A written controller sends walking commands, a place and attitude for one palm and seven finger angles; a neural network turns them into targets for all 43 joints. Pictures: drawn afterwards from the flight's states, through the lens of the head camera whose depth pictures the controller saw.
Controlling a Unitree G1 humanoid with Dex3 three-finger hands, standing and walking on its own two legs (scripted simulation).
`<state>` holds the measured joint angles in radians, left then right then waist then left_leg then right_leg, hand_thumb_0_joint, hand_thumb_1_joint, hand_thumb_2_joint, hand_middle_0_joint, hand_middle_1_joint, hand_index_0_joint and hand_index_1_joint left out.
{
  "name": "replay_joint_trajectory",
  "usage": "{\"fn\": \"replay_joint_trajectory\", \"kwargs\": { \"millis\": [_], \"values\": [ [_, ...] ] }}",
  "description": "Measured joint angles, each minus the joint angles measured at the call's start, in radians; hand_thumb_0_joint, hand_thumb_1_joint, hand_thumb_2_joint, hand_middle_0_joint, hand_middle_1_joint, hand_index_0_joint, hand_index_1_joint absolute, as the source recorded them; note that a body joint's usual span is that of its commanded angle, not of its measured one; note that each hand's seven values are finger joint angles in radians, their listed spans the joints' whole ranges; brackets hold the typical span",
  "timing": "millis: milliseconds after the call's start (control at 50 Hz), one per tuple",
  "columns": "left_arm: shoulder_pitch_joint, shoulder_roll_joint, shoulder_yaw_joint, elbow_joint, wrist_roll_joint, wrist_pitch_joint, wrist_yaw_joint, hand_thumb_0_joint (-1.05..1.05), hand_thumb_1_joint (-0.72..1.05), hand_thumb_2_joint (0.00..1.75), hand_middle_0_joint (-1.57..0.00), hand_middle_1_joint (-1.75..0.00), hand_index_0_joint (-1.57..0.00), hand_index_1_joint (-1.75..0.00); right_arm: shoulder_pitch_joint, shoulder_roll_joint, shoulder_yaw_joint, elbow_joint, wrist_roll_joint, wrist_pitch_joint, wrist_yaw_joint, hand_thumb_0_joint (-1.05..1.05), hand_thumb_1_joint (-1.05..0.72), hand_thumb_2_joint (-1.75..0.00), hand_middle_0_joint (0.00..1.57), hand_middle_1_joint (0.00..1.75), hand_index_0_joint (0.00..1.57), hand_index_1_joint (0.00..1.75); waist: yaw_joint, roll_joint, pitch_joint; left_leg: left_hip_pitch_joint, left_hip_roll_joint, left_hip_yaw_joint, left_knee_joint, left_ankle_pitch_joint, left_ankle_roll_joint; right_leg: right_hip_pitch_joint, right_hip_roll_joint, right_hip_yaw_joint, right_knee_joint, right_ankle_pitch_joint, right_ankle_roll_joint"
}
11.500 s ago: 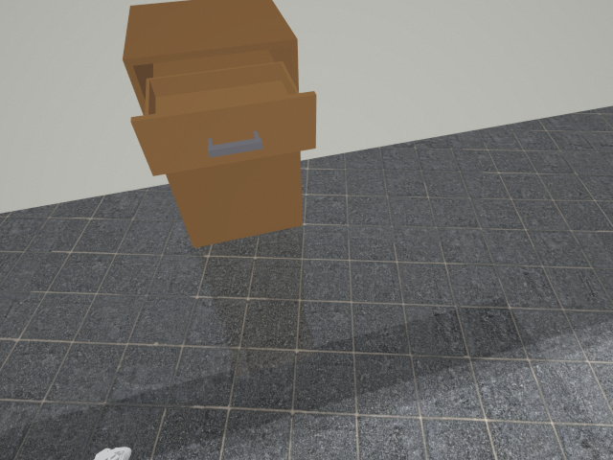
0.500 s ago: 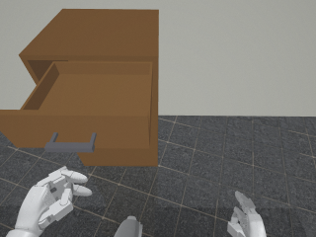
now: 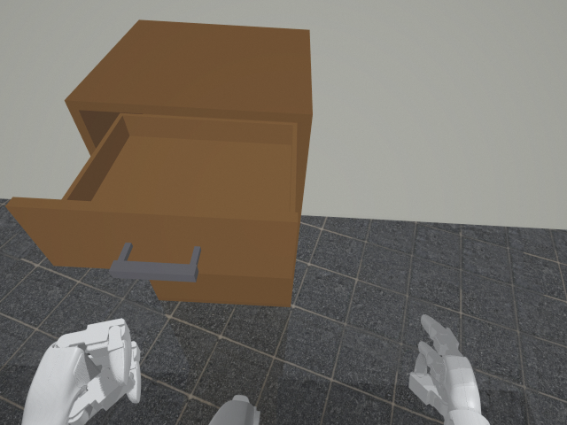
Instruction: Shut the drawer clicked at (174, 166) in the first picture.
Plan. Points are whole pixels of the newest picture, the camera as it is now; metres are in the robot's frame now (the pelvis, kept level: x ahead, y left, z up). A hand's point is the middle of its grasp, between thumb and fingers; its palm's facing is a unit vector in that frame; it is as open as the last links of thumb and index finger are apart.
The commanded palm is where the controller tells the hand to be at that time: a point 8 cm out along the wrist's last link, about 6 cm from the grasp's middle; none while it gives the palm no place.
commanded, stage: raise the hand and make a fist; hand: left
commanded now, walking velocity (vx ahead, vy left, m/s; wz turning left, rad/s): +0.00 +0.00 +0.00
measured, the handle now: (158, 260) +0.36 +0.24 +0.01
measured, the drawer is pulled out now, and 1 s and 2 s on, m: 0.26 0.26 0.26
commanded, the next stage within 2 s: bring the fist close to the handle in 0.64 s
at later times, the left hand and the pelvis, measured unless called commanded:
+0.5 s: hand (135, 387) +0.15 +0.17 +0.09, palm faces +0.03 -1.00 -0.07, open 3.2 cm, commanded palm +0.11 +0.23 +0.11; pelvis -0.01 -0.01 +0.01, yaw +0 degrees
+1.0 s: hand (143, 374) +0.17 +0.18 +0.07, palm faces +0.06 -1.00 -0.07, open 3.2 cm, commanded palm +0.14 +0.23 +0.08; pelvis +0.01 -0.03 +0.00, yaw +1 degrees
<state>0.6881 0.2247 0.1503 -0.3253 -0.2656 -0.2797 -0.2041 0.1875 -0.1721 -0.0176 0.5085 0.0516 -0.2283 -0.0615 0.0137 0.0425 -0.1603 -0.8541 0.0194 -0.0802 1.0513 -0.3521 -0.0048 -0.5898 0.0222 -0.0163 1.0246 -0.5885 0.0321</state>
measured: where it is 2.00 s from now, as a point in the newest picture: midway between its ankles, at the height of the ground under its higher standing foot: outside the picture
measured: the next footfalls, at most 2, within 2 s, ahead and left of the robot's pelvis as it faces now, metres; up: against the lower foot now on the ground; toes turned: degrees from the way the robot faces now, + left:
none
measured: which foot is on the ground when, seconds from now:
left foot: down 0.00-1.00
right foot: down 0.00-1.00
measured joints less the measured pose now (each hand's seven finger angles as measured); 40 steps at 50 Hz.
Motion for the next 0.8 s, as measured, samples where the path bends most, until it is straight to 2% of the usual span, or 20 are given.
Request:
{"fn": "replay_joint_trajectory", "kwargs": {
  "millis": [100,220,320,460,600,800],
  "values": [
    [0.032,-0.002,-0.029,-0.029,0.013,0.040,-0.001,0.01,0.90,0.90,-1.35,-1.55,-1.35,-1.55,-0.002,0.005,0.025,-0.033,-0.001,0.018,0.008,0.01,-0.90,-0.90,0.20,0.30,0.20,0.30,0.011,0.006,0.001,0.025,-0.004,-0.004,-0.012,0.005,0.004,0.031,-0.003,-0.005,-0.021,0.008,0.003],
    [0.050,0.014,-0.036,-0.075,0.018,0.035,0.004,0.01,0.90,0.90,-1.39,-1.59,-1.39,-1.58,0.016,0.000,0.038,-0.045,-0.002,0.030,0.007,0.01,-0.90,-0.90,0.20,0.30,0.21,0.30,0.017,0.008,0.012,0.038,-0.005,-0.012,-0.014,0.012,0.001,0.045,-0.002,-0.014,-0.022,0.012,0.001],
    [0.022,0.018,-0.020,-0.081,0.009,0.040,0.009,0.01,0.90,0.90,-1.40,-1.60,-1.40,-1.59,0.037,-0.012,0.043,-0.033,0.004,0.036,0.001,0.01,-0.90,-0.90,0.20,0.30,0.21,0.30,0.007,0.015,0.021,0.045,-0.004,-0.019,-0.019,0.019,-0.003,0.051,0.001,-0.019,-0.022,0.016,-0.003],
    [-0.004,0.025,-0.014,-0.025,0.007,0.083,0.009,0.01,0.90,0.90,-1.40,-1.60,-1.40,-1.60,0.073,-0.023,0.035,-0.008,0.012,0.035,-0.014,0.02,-0.90,-0.90,0.20,0.30,0.21,0.30,-0.014,0.014,0.019,0.059,0.003,-0.014,-0.041,0.030,-0.010,0.053,0.005,-0.013,-0.027,0.022,-0.011],
    [0.018,0.036,0.018,-0.023,-0.012,0.046,0.014,0.01,0.90,0.90,-1.40,-1.60,-1.40,-1.60,0.091,-0.032,0.013,0.019,0.016,0.016,-0.018,0.02,-0.90,-0.90,0.20,0.30,0.20,0.30,-0.020,0.016,0.012,0.069,0.010,-0.014,-0.046,0.025,-0.019,0.059,0.012,-0.012,-0.027,0.017,-0.022],
    [0.020,0.024,0.032,0.031,-0.031,0.032,-0.036,0.01,0.90,0.90,-1.40,-1.60,-1.40,-1.60,0.068,-0.035,0.001,0.037,0.019,-0.010,-0.025,0.02,-0.91,-0.90,0.20,0.30,0.20,0.30,-0.004,0.025,0.006,0.077,0.011,-0.015,-0.055,0.016,-0.025,0.065,0.013,-0.013,-0.033,0.008,-0.030]
  ]
}}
